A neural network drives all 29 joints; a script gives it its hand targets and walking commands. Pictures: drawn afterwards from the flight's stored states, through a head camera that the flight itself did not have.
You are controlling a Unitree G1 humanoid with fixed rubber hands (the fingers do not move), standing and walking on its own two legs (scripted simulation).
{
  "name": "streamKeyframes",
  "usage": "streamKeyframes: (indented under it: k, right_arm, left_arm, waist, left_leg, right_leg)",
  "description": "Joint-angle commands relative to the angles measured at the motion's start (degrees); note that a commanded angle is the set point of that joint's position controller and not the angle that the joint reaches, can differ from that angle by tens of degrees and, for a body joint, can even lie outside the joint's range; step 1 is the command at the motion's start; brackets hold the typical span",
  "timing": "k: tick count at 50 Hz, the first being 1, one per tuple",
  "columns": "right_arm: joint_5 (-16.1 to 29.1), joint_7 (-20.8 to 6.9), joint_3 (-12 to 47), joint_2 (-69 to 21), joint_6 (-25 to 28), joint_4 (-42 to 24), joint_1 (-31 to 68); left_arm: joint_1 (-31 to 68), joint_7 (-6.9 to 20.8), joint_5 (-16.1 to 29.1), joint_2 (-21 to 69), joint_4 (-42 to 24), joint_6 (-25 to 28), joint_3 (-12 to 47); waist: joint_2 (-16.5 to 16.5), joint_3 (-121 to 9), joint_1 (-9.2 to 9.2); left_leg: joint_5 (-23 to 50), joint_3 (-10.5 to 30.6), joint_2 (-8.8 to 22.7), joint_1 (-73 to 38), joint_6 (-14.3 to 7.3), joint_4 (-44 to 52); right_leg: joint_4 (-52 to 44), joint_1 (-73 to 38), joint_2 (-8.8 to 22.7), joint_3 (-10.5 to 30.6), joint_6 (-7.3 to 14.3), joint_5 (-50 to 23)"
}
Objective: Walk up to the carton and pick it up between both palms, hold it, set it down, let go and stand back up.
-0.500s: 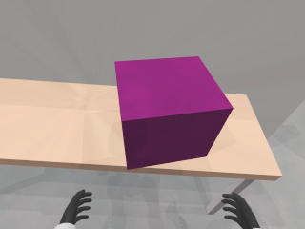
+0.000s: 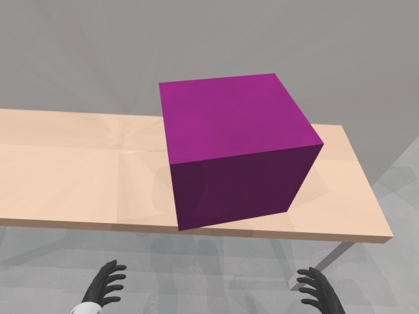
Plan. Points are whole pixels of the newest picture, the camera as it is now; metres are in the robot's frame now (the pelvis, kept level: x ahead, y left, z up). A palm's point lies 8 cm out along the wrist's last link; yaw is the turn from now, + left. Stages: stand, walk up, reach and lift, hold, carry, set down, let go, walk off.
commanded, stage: let go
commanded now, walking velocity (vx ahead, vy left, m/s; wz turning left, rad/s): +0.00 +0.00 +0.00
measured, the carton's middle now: (226, 151) +0.48 -0.04 +0.02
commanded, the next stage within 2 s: stand in 0.42 s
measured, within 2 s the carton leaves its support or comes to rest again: neither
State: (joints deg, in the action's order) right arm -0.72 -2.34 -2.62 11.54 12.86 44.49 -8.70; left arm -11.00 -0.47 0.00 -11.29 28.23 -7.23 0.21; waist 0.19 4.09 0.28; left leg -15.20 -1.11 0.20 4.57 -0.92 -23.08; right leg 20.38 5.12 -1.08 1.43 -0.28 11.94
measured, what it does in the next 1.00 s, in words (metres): stands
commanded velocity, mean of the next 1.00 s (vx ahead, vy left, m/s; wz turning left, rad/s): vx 0.00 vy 0.00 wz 0.00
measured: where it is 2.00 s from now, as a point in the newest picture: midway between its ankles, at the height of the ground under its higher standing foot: outside the picture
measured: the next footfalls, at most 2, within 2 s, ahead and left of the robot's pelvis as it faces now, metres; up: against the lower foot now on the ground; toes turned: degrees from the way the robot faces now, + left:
none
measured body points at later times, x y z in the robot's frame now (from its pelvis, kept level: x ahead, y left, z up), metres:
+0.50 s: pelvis -0.02 -0.01 +0.00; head -0.01 -0.01 +0.45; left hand +0.16 +0.21 -0.09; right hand +0.14 -0.25 -0.09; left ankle -0.03 +0.10 -0.74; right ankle -0.01 -0.12 -0.74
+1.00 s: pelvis -0.02 -0.02 +0.00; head -0.03 -0.01 +0.45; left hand +0.07 +0.29 -0.12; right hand +0.08 -0.32 -0.11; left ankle -0.03 +0.10 -0.74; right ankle -0.01 -0.13 -0.74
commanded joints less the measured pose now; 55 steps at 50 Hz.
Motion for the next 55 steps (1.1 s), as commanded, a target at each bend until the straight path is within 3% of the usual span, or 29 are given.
streamKeyframes:
  k: [1,2,4,10,11,13,18,21,22,24,25,27,28,29,31,32,34,35,36,37,41,42,43,45,47,48,53,54,55]
  right_arm:
    - [0.25,0.87,-1.42,6.02,1.79,-6.18,3.46]
    - [-0.11,1.31,-0.65,6.53,1.66,-6.05,3.19]
    - [-0.24,1.0,-2.27,6.2,1.36,-6.09,2.1]
    - [-1.23,0.71,-2.3,6.49,-0.02,-5.93,4.1]
    - [-1.35,0.9,-1.95,7.24,0.37,-6.73,3.94]
    - [-0.94,0.95,-1.82,5.68,-0.02,-8.52,3.59]
    - [-0.48,0.34,-1.97,7.17,-0.9,-6.15,2.43]
    - [-1.36,0.16,-2.48,6.89,-0.35,-7.77,2.8]
    - [-1.7,0.76,-2.46,6.95,-0.15,-9.59,1.8]
    - [-0.92,0.41,-3.42,7.06,-0.08,-9.66,1.12]
    - [-1.63,2.39,-4.58,19.44,-4.93,-5.61,-4.75]
    - [-1.18,2.72,-3.62,16.37,-7.89,-5.19,-4.64]
    - [-1.22,3.08,-2.93,15.6,-8.61,-5.33,-4.12]
    - [-1.28,3.22,-2.61,15.5,-8.86,-4.52,-2.51]
    - [-1.09,2.74,-2.38,16.61,-8.98,-3.74,-1.96]
    - [-0.85,2.44,-2.55,16.59,-9.29,-4.15,-0.28]
    - [-1.02,2.83,-2.47,17.3,-9.59,-2.82,-2.95]
    - [-0.34,2.45,-2.02,17.97,-9.74,-2.52,-2.33]
    - [-0.9,2.55,-1.88,16.71,-9.68,-1.5,-2.13]
    - [-0.7,2.66,-2.06,18.61,-10.01,-1.43,-3.17]
    - [-0.58,2.67,-1.09,20.11,-10.36,2.01,-1.67]
    - [-0.35,2.79,0.08,18.18,-10.35,1.34,-2.81]
    - [-0.01,2.27,-0.81,21.88,-10.64,1.94,-2.4]
    - [-0.22,2.56,-0.58,20.25,-10.87,3.7,-1.41]
    - [-0.35,3.13,-0.23,22.23,-10.56,4.49,-1.73]
    - [0.0,2.97,0.21,22.6,-10.89,4.77,-1.14]
    - [0.49,3.02,0.63,20.44,-11.07,7.13,-0.87]
    - [0.13,3.08,0.8,19.98,-10.76,7.32,-1.5]
    - [0.28,2.76,0.51,21.25,-11.02,7.65,-1.34]
  left_arm:
    - [3.09,0.13,0.41,-3.94,-4.66,1.41,-0.88]
    - [2.94,0.42,0.19,-4.45,-4.16,1.25,-1.2]
    - [4.74,0.14,-0.3,-4.2,-6.63,1.4,-0.93]
    - [4.88,-0.7,-0.57,-4.3,-5.44,1.53,-1.37]
    - [5.35,-0.67,-0.52,-4.4,-5.39,1.49,-1.62]
    - [5.12,-0.62,-0.1,-3.7,-4.96,0.85,-1.18]
    - [4.38,-1.44,-1.95,-3.59,-3.87,0.44,-0.48]
    - [5.28,-1.63,-1.24,-4.49,-5.59,0.84,-0.83]
    - [4.99,-1.34,-0.54,-4.83,-6.77,1.4,-1.93]
    - [4.1,-1.43,-0.58,-4.22,-5.58,1.07,-0.79]
    - [1.45,-1.22,-2.75,-16.11,0.83,4.46,-6.69]
    - [3.0,-0.42,-2.25,-15.32,2.41,6.68,-6.17]
    - [1.63,-0.17,-1.83,-14.21,5.56,7.59,-5.27]
    - [2.33,-0.29,-2.45,-12.21,6.18,8.6,-4.58]
    - [4.08,0.09,-2.52,-15.18,8.71,9.5,-4.68]
    - [4.75,0.19,-2.58,-14.94,9.39,9.23,-4.75]
    - [6.53,0.82,-2.81,-14.33,12.06,8.87,-3.92]
    - [5.81,0.77,-2.73,-16.04,13.88,8.91,-4.52]
    - [5.6,0.81,-2.66,-17.33,14.86,8.99,-4.52]
    - [6.86,0.7,-3.17,-16.79,15.13,8.82,-4.68]
    - [6.99,0.93,-1.86,-17.13,20.13,9.3,-3.37]
    - [6.97,0.75,-2.32,-18.62,20.24,9.59,-3.86]
    - [3.82,0.85,-1.4,-19.25,22.25,9.73,-3.1]
    - [6.48,0.7,-2.17,-19.93,23.42,9.64,-3.2]
    - [5.69,0.81,-1.46,-19.87,25.0,9.03,-2.77]
    - [4.29,0.67,-1.03,-21.07,25.47,9.36,-3.27]
    - [5.38,0.3,-1.07,-21.78,27.81,9.44,-3.01]
    - [5.41,0.55,-1.03,-21.23,28.33,9.36,-2.67]
    - [5.07,0.32,-1.2,-20.89,28.93,9.4,-2.78]
  waist:
    - [-1.31,-5.92,-0.64]
    - [-2.29,-5.39,-0.51]
    - [1.86,-5.18,-1.34]
    - [-2.45,-5.07,-0.12]
    - [-0.96,-5.6,-0.73]
    - [-3.01,-4.46,0.4]
    - [2.49,-3.08,-0.68]
    - [0.48,-4.84,0.65]
    - [-2.6,-5.61,0.66]
    - [-1.22,-5.76,0.65]
    - [-6.71,-6.73,0.08]
    - [-4.86,-8.72,0.17]
    - [-2.82,-12.11,0.43]
    - [4.17,-5.32,1.5]
    - [-0.33,-6.52,0.87]
    - [0.91,-7.05,1.57]
    - [-1.7,-3.86,-0.38]
    - [0.16,-2.77,0.34]
    - [-3.8,-5.52,-0.28]
    - [-0.49,-4.23,-0.87]
    - [2.38,-5.1,0.31]
    - [-0.67,-6.66,-0.42]
    - [2.23,-7.16,0.39]
    - [-2.69,-6.51,0.58]
    - [-1.74,-5.15,0.37]
    - [2.71,-5.67,1.27]
    - [-0.89,-4.05,-0.67]
    - [-1.33,-3.06,0.57]
    - [-0.03,-4.21,-0.19]
  left_leg:
    - [18.41,-0.73,-0.25,-4.88,2.98,1.12]
    - [18.94,-1.39,-0.52,-3.9,2.6,1.61]
    - [15.82,-1.03,0.17,-3.89,3.86,2.2]
    - [12.86,-1.26,-0.11,-3.1,2.39,2.79]
    - [14.31,-1.41,0.05,-3.14,2.87,2.4]
    - [9.65,-1.53,-0.39,-2.5,1.92,3.23]
    - [9.51,-1.12,-0.21,-2.6,3.28,3.83]
    - [9.55,-1.99,-0.01,-1.56,3.05,3.93]
    - [11.89,-1.95,0.0,-1.83,2.53,3.72]
    - [10.86,-1.59,-0.06,-2.95,2.77,3.05]
    - [13.64,5.26,5.13,4.48,-0.17,-1.43]
    - [9.77,5.75,6.42,3.3,-1.02,-0.23]
    - [12.22,5.41,6.36,2.18,-0.79,-0.61]
    - [7.75,5.5,5.35,7.7,-1.47,0.37]
    - [9.84,6.81,5.27,5.86,-1.1,0.64]
    - [5.54,5.95,5.13,7.55,-1.37,-0.11]
    - [6.51,6.23,5.13,5.64,-1.8,0.69]
    - [7.73,6.73,5.59,6.42,-1.44,0.3]
    - [7.38,7.09,6.26,5.17,-2.08,-0.19]
    - [8.76,7.28,5.75,4.04,-1.99,-0.09]
    - [10.95,7.34,5.62,5.65,-1.41,1.99]
    - [8.89,8.26,6.4,5.04,-1.87,2.95]
    - [11.02,8.23,6.57,3.42,-1.77,1.17]
    - [12.63,8.24,6.8,3.53,-2.41,2.13]
    - [13.55,7.34,5.81,3.67,-1.17,3.09]
    - [13.34,7.79,6.46,3.3,-1.87,2.49]
    - [7.33,8.35,6.23,3.18,-1.3,4.3]
    - [7.03,8.64,6.79,5.04,-1.81,4.95]
    - [7.49,8.14,6.41,3.01,-1.6,5.63]
  right_leg:
    - [-2.93,2.04,-0.08,-2.41,0.81,-12.11]
    - [-2.7,0.4,0.3,-2.16,0.4,-13.66]
    - [-2.7,1.77,0.02,-2.48,1.1,-9.65]
    - [-2.82,1.85,0.16,-2.45,0.74,-8.1]
    - [-1.4,1.25,-0.01,-2.76,0.81,-10.88]
    - [-3.08,2.97,0.33,-2.04,0.49,-5.82]
    - [-2.69,3.42,0.81,-2.21,1.02,-6.19]
    - [-1.61,3.26,0.69,-2.49,0.82,-6.11]
    - [-1.6,1.76,0.62,-2.08,0.56,-8.79]
    - [-2.55,4.31,0.73,-2.45,0.59,-7.29]
    - [3.1,4.51,6.05,3.96,2.22,-9.58]
    - [2.04,4.87,5.88,4.02,1.84,-4.4]
    - [2.42,3.29,5.69,2.99,1.56,-3.31]
    - [1.96,4.49,5.93,4.68,1.93,-2.96]
    - [1.98,4.76,6.44,4.15,1.99,-3.32]
    - [1.14,4.3,5.78,4.8,1.89,-3.34]
    - [-0.07,8.03,6.53,4.87,2.41,-0.05]
    - [-0.41,8.17,6.44,5.03,2.53,-3.34]
    - [-0.01,5.92,6.08,4.4,2.47,-1.39]
    - [-0.4,8.0,6.37,4.83,2.82,-2.53]
    - [-0.85,2.86,5.99,4.21,2.25,-8.17]
    - [0.12,2.05,6.43,3.86,2.49,-5.17]
    - [-1.46,3.25,6.32,4.33,2.73,-5.33]
    - [-2.05,1.48,6.44,3.88,2.41,-8.07]
    - [-1.28,2.28,6.44,3.96,2.24,-7.63]
    - [-2.55,2.15,7.28,5.1,2.53,-6.94]
    - [-5.21,2.86,6.41,5.26,2.0,-3.84]
    - [-3.92,3.29,6.71,4.05,1.87,-3.03]
    - [-4.53,4.24,6.75,4.83,2.44,0.24]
